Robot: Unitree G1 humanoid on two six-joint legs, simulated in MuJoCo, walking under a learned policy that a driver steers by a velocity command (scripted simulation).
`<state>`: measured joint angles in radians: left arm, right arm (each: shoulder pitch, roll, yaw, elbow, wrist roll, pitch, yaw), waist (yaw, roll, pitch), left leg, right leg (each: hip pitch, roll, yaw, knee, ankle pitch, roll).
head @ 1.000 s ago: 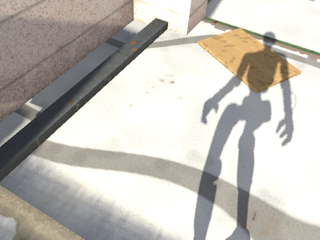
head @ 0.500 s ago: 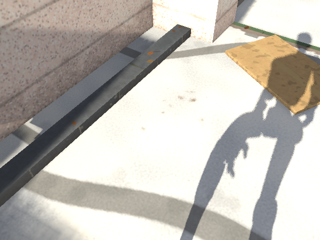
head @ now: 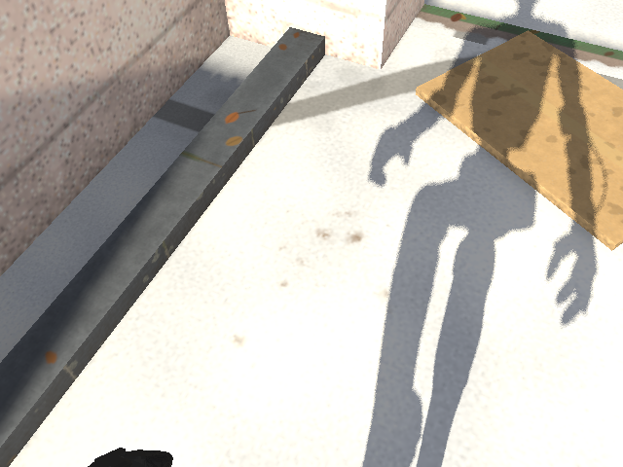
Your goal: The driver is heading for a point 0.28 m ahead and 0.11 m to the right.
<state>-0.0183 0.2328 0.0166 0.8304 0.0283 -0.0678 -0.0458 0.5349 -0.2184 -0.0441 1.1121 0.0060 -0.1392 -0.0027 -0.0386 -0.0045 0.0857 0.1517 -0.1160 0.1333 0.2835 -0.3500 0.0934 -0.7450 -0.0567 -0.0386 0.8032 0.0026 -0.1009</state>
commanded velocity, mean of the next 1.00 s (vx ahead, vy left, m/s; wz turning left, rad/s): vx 0.29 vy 0.00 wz -0.17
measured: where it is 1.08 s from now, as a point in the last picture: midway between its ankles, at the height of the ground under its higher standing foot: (358, 399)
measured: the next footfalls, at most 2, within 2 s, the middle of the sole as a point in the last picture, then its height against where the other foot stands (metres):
right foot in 0.10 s outside the picture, level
left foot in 0.48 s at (311, 360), level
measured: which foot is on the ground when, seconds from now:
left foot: down 0.00-0.08, up 0.10-0.46, down 0.48-1.00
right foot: up 0.00-0.08, down 0.10-0.48, up 0.50-0.86, down 0.88-1.00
